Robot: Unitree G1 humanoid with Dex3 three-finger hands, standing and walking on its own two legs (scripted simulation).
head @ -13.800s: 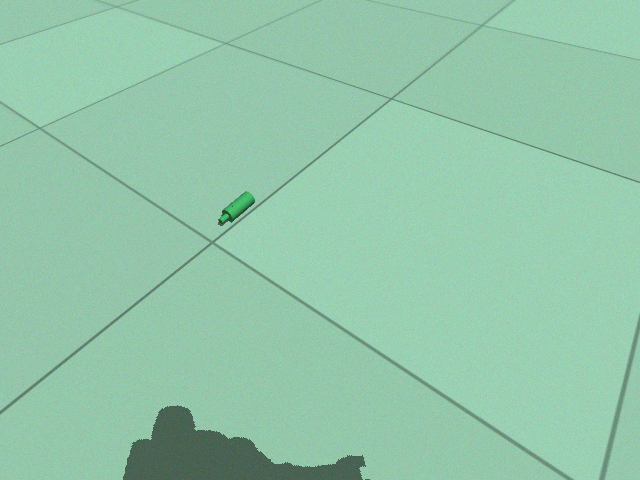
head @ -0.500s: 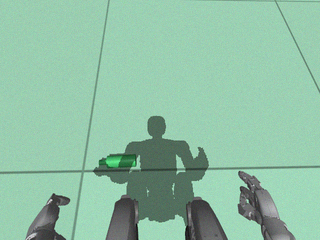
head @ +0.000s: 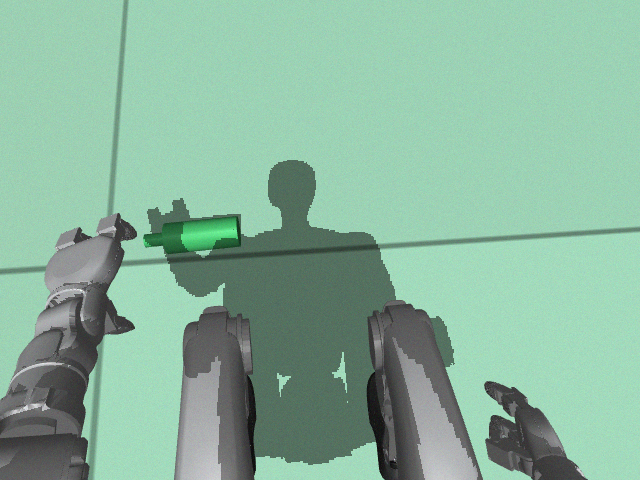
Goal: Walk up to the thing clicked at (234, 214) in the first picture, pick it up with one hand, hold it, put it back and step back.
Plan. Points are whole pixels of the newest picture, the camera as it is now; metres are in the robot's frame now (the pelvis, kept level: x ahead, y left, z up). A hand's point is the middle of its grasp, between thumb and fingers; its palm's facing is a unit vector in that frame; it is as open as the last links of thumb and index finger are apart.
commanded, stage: rise first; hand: left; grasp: from above
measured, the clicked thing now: (192, 236) +0.51 +0.25 -0.40
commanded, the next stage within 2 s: none
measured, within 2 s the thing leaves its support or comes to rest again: neither
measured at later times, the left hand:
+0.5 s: hand (143, 257) +0.42 +0.28 -0.22, palm faces -0.45 -0.02 -0.89, open 14.3 cm
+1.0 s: hand (161, 245) +0.45 +0.27 -0.26, palm faces -0.45 -0.04 -0.89, open 14.0 cm
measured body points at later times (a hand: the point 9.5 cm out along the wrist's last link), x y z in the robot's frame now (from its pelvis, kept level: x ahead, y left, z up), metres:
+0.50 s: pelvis -0.01 +0.01 -0.07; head +0.19 +0.07 +0.33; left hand +0.44 +0.28 -0.17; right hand +0.06 -0.27 -0.18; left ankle +0.09 +0.15 -0.40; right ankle +0.08 -0.14 -0.40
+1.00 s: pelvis +0.00 +0.01 -0.09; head +0.22 +0.07 +0.29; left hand +0.47 +0.27 -0.21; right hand +0.05 -0.26 -0.21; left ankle +0.09 +0.15 -0.40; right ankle +0.08 -0.14 -0.40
